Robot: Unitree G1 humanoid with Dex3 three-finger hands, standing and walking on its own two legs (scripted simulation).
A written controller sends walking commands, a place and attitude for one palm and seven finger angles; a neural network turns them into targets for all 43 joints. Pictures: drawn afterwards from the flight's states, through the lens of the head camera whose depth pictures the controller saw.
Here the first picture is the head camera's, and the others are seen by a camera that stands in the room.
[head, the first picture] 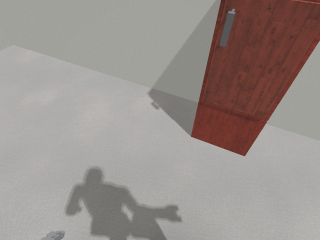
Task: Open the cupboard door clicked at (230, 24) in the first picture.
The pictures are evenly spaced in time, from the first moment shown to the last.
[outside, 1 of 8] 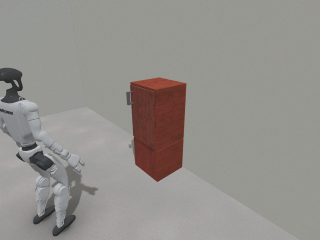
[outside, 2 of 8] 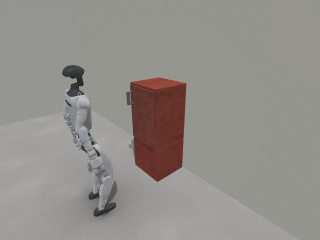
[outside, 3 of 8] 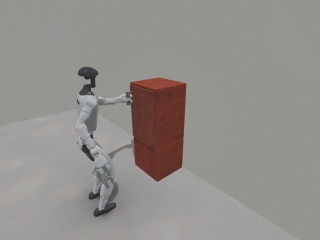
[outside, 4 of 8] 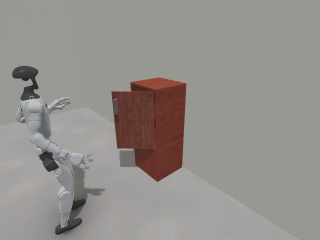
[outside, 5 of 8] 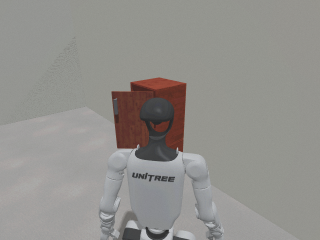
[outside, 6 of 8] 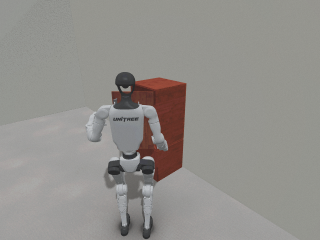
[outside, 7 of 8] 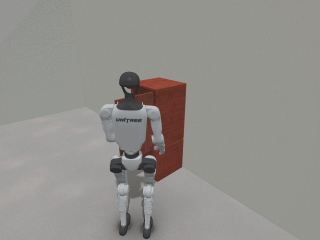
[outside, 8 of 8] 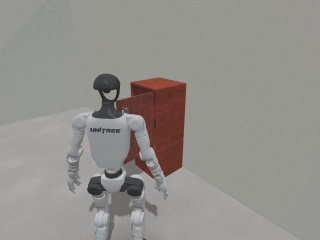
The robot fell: no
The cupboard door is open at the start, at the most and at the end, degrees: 0 95 93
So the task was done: yes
